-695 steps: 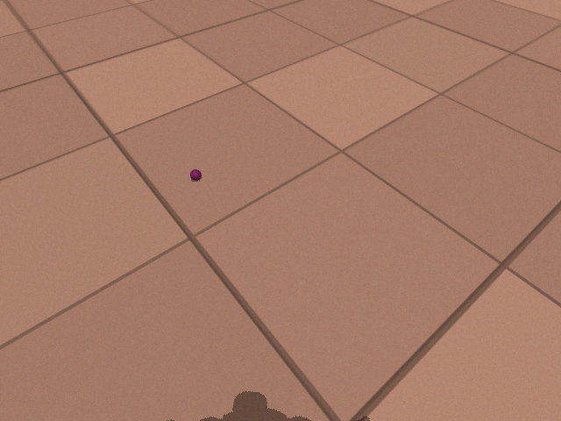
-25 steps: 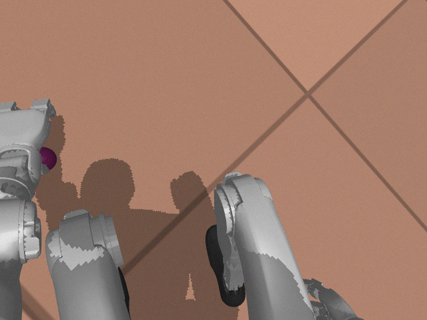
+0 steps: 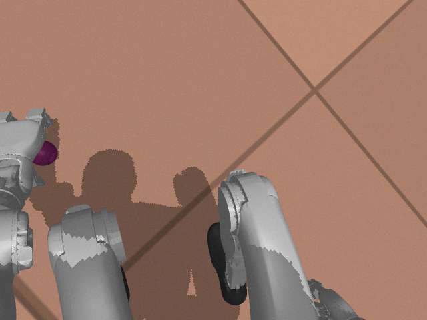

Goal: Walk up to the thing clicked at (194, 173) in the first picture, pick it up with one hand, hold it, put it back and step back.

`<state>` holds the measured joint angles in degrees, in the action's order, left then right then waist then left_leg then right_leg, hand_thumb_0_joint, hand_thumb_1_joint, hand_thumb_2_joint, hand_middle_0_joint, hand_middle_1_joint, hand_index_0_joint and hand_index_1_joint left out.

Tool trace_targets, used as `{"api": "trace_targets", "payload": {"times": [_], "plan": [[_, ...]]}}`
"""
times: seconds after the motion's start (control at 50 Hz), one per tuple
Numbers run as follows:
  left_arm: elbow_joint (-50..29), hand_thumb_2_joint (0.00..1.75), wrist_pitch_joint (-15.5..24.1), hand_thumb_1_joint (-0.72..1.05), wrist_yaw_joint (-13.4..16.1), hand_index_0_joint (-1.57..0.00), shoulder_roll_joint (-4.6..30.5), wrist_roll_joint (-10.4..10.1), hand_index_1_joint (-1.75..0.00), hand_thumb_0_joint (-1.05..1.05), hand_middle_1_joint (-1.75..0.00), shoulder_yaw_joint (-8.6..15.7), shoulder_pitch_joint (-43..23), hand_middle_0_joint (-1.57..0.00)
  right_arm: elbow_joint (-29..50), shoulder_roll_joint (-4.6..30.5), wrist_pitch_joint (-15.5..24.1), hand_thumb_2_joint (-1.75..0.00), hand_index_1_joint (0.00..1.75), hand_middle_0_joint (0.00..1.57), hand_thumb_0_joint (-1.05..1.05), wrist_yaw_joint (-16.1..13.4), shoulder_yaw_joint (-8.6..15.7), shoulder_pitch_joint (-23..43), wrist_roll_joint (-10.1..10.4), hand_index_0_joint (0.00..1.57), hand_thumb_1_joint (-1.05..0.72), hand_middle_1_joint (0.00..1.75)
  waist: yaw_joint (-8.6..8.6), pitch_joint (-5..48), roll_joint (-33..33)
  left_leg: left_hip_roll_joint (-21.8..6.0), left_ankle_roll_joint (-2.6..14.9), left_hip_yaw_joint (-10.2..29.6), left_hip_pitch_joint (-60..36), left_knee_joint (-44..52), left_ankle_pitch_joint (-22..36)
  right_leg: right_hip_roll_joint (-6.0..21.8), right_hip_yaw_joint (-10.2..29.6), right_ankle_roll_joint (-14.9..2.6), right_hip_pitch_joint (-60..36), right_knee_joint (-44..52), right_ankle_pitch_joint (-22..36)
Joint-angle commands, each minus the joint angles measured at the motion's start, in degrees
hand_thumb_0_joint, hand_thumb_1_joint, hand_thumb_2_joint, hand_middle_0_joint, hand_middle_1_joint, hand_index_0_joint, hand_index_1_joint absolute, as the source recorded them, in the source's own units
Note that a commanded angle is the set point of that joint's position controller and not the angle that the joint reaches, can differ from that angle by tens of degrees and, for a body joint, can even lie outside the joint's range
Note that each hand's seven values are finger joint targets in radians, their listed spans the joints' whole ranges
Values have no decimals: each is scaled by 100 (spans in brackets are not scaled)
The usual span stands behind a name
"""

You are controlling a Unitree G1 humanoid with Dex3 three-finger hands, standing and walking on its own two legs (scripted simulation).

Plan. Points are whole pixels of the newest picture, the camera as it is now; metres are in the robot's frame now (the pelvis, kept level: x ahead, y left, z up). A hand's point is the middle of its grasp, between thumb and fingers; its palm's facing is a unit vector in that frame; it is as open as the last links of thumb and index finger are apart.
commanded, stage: rest palm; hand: left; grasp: from above
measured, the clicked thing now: (42, 153) +0.46 +0.26 -0.28
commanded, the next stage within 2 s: close in 1.16 s
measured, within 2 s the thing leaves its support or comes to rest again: neither
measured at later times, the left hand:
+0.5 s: hand (39, 158) +0.44 +0.26 -0.25, palm faces -0.46 -0.13 -0.88, open 13.3 cm
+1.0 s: hand (41, 157) +0.45 +0.26 -0.26, palm faces -0.45 -0.12 -0.89, open 13.7 cm
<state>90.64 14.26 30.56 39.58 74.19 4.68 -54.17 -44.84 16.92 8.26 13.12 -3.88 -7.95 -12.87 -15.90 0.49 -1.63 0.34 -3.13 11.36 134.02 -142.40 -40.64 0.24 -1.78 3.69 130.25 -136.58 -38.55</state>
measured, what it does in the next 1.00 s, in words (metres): stands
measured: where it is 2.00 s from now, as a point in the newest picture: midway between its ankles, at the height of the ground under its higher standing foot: (177, 297)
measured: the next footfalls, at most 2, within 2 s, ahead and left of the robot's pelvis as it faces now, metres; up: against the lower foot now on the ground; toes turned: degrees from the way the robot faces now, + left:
none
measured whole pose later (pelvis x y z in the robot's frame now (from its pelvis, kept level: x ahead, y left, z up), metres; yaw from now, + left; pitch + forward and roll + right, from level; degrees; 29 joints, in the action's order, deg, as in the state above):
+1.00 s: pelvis +0.00 +0.02 -0.02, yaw -5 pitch +27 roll -14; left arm 103.9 12.2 41.3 48.9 76.4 7.0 -57.8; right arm -44.7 18.7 15.8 20.0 -11.8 -4.5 -19.4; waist -21.6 -6.3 -5.5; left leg 0.2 -1.4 15.4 135.1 -149.0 -42.4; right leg -1.7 -4.8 4.5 128.6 -138.5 -38.5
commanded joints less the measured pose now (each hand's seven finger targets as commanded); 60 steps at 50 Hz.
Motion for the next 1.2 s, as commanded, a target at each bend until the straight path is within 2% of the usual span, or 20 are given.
{"api": "trace_targets", "payload": {"times": [0.0,0.04,0.06,0.08,0.14,0.16,0.18,0.2,0.22,0.3,0.38,0.4,0.56,0.58,0.68,0.78,0.96,1.0,1.12,1.18], "plan": [[-194,85,-28,-35,607,-20,1220,168,-89,0,-91,178,-1938,-18,-63,1482,57,-90,30,20,0,-5,367,-1117,-98,20,-89,30,-318,3386,1866,59,374,-885,-2677,1432,766,-235,-917,-516,-1609,1232,1034],[125,86,-101,-36,760,-20,1355,201,-89,0,-91,330,-1877,-18,-63,1551,71,-90,30,20,0,6,333,-1061,-153,20,-90,30,-337,3307,1706,63,401,-859,-2503,1381,753,-239,-916,-496,-1651,1259,1052],[152,87,-136,-37,779,-19,1220,225,-89,0,-90,200,-1935,-18,-46,1550,84,-90,30,20,0,31,286,-1065,-179,20,-89,30,-375,3262,1793,76,412,-874,-2476,1386,799,-242,-898,-485,-1678,1250,1103],[302,86,-172,-37,835,-19,1525,221,-89,0,-91,423,-1959,-17,-89,1604,105,-90,30,20,0,45,291,-1084,-218,20,-89,30,-449,3187,1707,50,422,-853,-2438,1299,818,-239,-918,-468,-1709,1213,1151],[428,87,-230,-35,857,-20,1569,194,-88,0,-89,442,-2024,-19,-69,1660,187,-90,30,20,0,120,232,-1043,-316,20,-89,30,-523,3217,1852,49,417,-833,-2476,1203,879,-250,-923,-449,-1788,1118,1223],[391,88,-236,-36,876,-20,1682,169,-88,0,-88,549,-1905,-20,-77,1702,194,-90,30,20,0,121,239,-1052,-321,20,-89,30,-450,3296,1883,52,412,-815,-2521,1249,904,-253,-945,-446,-1846,1134,1222],[488,85,-250,-35,857,-20,1611,170,-87,0,-88,456,-1951,-19,-28,1676,226,-90,30,20,0,160,194,-1019,-337,20,-89,30,-522,3155,1877,53,415,-820,-2429,1178,817,-249,-940,-452,-1799,1079,1159],[410,86,-250,-36,870,-19,1743,147,-88,0,-89,560,-1856,-18,-53,1711,235,-90,30,20,0,165,196,-1018,-358,20,-89,30,-440,3353,1926,41,405,-804,-2536,1208,892,-264,-971,-441,-1884,1108,1205],[472,88,-247,-36,824,-19,1595,119,-89,0,-89,405,-1935,-19,-31,1679,276,-90,30,20,0,186,167,-956,-351,20,-90,30,-535,3264,1950,41,397,-799,-2562,1121,852,-261,-969,-447,-1808,1029,1205],[290,87,-168,-37,822,-19,1841,72,-89,0,-90,533,-1750,-17,-56,1684,323,-90,30,20,0,247,45,-1047,-404,20,-90,30,-520,3425,2019,20,404,-778,-2596,1036,1122,-280,-1006,-421,-2133,1003,1498],[183,88,-76,-40,852,-16,1796,7,-91,0,-93,454,-1716,-15,-105,1748,396,-90,30,20,0,328,3,-1007,-460,20,-90,30,-554,3366,2210,-18,360,-712,-2732,1005,1189,-306,-1089,-433,-2051,911,1563],[102,89,-47,-40,896,-16,1951,23,-92,0,-93,563,-1745,-15,-110,1784,397,-90,30,20,0,339,-13,-1079,-466,20,-90,30,-558,3388,2265,-20,358,-681,-2731,1034,1224,-318,-1128,-438,-2069,895,1586],[369,96,-46,-43,1111,-14,1989,90,-95,0,-94,599,-1545,-15,-124,1829,468,-90,30,20,0,467,-128,-1049,-516,20,-90,30,-596,3246,2228,-54,342,-601,-2655,979,1329,-365,-1173,-435,-2123,863,1700],[507,98,-83,-43,1102,-14,1826,75,-96,0,-95,466,-1589,-15,-94,1869,497,-90,30,20,0,480,-98,-1011,-510,20,-90,30,-670,3151,2201,-58,337,-602,-2658,930,1258,-371,-1182,-437,-2040,819,1671],[665,97,-119,-44,1182,-13,1994,136,-97,0,-97,528,-1721,-14,-77,1864,564,-90,30,20,0,522,-211,-940,-548,20,-90,30,-704,2915,2147,-52,341,-538,-2519,975,1045,-371,-1245,-425,-1941,872,1441],[747,95,-116,-46,1203,-11,1937,135,-97,0,-98,398,-1870,-11,-43,1961,669,-90,30,20,0,563,-242,-764,-576,20,-90,30,-798,2712,2153,-51,331,-476,-2487,1028,777,-379,-1293,-409,-1827,902,1206],[833,100,-201,-51,1290,-8,1843,151,-103,0,-103,162,-1863,-8,-26,2029,824,-90,30,20,0,675,-324,-524,-590,20,-90,30,-824,2606,2246,-95,276,-366,-2608,1010,902,-391,-1335,-399,-1819,823,1338],[726,102,-199,-52,1330,-7,1917,114,-104,0,-103,202,-1913,-8,-7,2078,830,-90,30,20,0,698,-321,-626,-603,20,-90,30,-857,2804,2328,-116,287,-378,-2714,992,1078,-442,-1319,-399,-2026,907,1507],[879,103,-307,-53,1359,-7,1879,62,-106,0,-105,159,-1915,-8,61,2111,942,-90,30,20,0,777,-396,-569,-580,20,-90,30,-953,2529,2245,-118,286,-349,-2609,937,1035,-401,-1353,-378,-1966,892,1500],[768,106,-314,-53,1375,-7,2047,13,-107,0,-106,209,-1939,-8,13,2159,998,-91,30,20,0,782,-409,-541,-576,20,-90,30,-887,2701,2421,-133,259,-310,-2785,1011,1108,-421,-1352,-396,-2071,887,1532]]}}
